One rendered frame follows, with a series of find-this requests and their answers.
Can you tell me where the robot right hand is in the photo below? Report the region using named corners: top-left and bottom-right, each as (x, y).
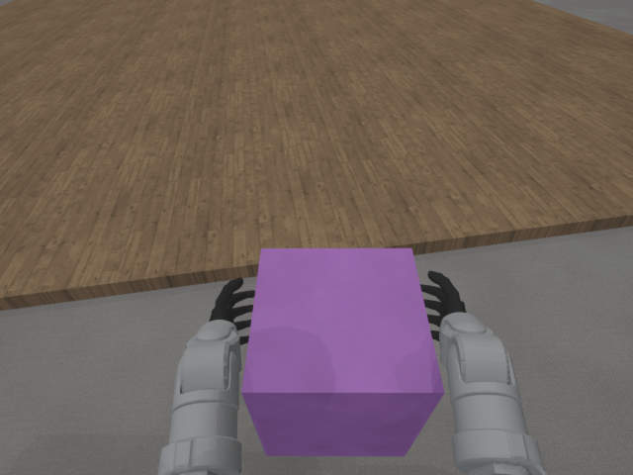
top-left (420, 271), bottom-right (466, 341)

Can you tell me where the left robot forearm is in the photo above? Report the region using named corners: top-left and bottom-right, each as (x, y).
top-left (157, 320), bottom-right (242, 475)

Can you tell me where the carton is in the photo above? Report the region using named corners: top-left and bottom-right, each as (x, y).
top-left (241, 248), bottom-right (444, 456)

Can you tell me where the right robot forearm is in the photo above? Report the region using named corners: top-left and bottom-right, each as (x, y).
top-left (439, 312), bottom-right (547, 475)

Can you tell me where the robot left hand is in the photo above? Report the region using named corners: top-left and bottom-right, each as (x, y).
top-left (209, 278), bottom-right (255, 345)

